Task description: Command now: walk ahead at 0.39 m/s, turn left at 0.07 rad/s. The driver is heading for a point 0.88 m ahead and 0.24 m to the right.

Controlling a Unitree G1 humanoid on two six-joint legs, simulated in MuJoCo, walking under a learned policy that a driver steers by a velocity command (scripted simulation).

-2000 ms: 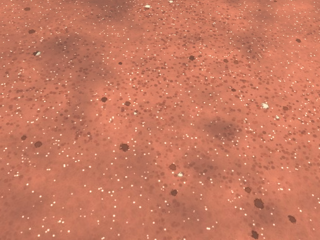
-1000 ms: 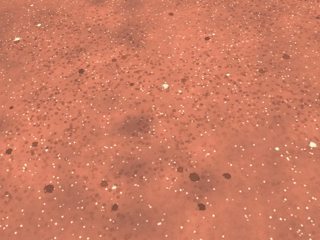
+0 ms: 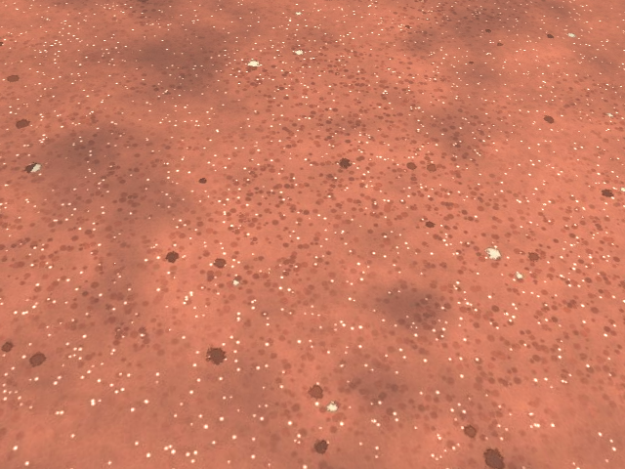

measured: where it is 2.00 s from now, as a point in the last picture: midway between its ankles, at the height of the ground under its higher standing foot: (412, 357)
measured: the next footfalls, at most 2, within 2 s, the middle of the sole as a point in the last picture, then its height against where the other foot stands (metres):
right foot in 0.20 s outside the picture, level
left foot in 0.68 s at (300, 438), level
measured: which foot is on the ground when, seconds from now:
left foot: down 0.00-0.22, up 0.24-0.66, down 0.68-1.00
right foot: up 0.00-0.18, down 0.20-0.68, up 0.70-1.00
